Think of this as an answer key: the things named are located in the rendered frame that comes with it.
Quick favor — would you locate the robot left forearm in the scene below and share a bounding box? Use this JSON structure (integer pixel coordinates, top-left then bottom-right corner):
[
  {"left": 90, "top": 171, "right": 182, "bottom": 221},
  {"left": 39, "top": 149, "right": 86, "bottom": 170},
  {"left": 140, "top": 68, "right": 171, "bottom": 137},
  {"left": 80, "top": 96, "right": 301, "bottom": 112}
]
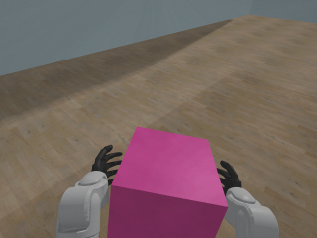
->
[{"left": 55, "top": 171, "right": 109, "bottom": 238}]

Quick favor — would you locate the carton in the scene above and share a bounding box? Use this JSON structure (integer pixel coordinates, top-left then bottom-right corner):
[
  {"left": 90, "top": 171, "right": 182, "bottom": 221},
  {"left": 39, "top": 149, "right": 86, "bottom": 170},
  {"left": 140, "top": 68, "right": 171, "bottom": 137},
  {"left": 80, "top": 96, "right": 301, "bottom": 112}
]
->
[{"left": 107, "top": 126, "right": 228, "bottom": 238}]

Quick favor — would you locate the right robot hand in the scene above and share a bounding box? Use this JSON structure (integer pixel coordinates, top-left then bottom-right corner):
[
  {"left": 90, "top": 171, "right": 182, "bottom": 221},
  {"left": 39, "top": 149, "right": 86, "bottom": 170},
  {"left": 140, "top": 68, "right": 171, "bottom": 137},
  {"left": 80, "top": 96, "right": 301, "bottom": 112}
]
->
[{"left": 216, "top": 160, "right": 242, "bottom": 196}]

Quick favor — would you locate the robot right forearm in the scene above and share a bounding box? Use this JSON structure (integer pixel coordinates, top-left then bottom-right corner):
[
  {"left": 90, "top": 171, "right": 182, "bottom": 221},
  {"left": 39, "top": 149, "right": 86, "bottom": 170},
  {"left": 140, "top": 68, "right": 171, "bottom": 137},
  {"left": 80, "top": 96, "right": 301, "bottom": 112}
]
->
[{"left": 224, "top": 187, "right": 279, "bottom": 238}]

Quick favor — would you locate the left robot hand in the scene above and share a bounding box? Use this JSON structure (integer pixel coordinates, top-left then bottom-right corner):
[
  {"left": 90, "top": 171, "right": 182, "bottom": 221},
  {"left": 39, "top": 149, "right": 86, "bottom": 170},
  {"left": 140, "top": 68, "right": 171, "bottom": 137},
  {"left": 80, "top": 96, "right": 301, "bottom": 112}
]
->
[{"left": 91, "top": 145, "right": 123, "bottom": 186}]

